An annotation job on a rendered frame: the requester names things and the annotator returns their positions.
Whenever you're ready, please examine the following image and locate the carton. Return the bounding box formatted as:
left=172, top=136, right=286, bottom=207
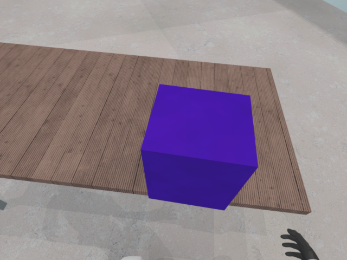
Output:
left=141, top=84, right=258, bottom=210

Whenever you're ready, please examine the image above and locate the table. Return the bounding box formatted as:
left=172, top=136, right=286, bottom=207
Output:
left=0, top=42, right=312, bottom=215

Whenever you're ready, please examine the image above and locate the robot right hand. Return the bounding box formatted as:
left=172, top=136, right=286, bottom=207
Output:
left=280, top=229, right=319, bottom=260

